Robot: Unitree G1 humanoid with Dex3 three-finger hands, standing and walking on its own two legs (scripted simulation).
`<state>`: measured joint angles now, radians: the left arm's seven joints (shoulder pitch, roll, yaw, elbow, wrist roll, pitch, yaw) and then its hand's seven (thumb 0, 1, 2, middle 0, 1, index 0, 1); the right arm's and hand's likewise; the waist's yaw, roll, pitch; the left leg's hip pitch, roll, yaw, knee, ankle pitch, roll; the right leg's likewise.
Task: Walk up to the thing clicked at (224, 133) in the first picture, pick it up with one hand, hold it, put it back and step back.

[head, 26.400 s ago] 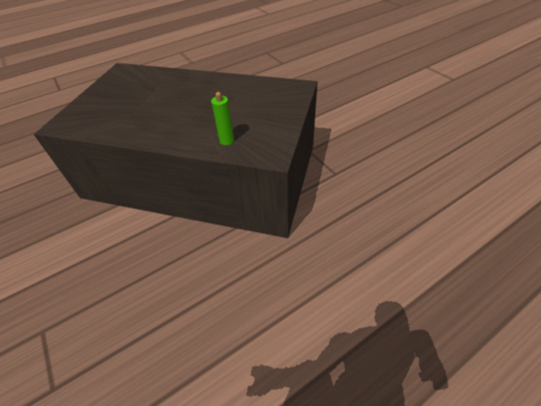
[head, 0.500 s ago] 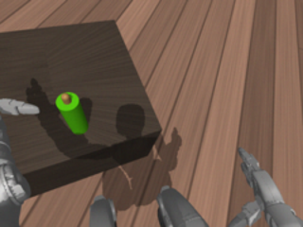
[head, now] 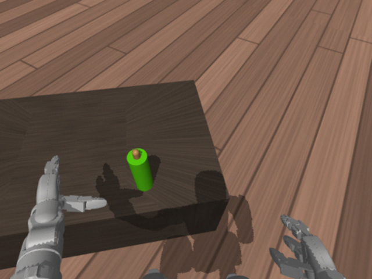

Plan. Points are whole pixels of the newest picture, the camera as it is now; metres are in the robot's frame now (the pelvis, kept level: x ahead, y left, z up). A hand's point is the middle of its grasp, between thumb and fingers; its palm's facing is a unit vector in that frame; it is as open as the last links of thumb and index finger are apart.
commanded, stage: home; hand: left
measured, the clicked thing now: (140, 169) +0.48 +0.15 -0.19
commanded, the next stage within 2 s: none
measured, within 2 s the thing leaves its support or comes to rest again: neither
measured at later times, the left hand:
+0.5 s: hand out of the picture +0.15 +0.16 -0.06, palm faces +0.13 -0.97 -0.22, open 16.8 cm
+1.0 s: hand out of the picture +0.16 +0.16 -0.05, palm faces +0.13 -0.96 -0.24, open 17.2 cm
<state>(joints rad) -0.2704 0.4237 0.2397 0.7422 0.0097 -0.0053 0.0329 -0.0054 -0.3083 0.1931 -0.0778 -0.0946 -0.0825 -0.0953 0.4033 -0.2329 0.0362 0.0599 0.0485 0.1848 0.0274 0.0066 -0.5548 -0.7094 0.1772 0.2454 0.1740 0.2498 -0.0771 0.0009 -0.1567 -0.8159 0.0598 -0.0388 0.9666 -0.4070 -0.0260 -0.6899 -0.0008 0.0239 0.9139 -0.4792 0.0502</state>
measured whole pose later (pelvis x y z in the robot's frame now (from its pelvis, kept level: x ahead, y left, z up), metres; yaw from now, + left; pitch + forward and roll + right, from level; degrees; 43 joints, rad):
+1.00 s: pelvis -0.01 -0.02 +0.00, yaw +1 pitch +8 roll +0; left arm 0.45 0.20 0.00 0.13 -0.03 -0.01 0.10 -0.01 -0.49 0.09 -0.06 -0.06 -0.07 -0.06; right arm 0.45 -0.20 0.00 0.02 0.03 0.14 -0.09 0.02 -0.89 -0.90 0.20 0.30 0.20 0.30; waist 0.00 -0.01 -0.11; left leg -0.69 0.04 -0.02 0.95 -0.40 -0.05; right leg -0.61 -0.02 0.04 0.98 -0.52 0.03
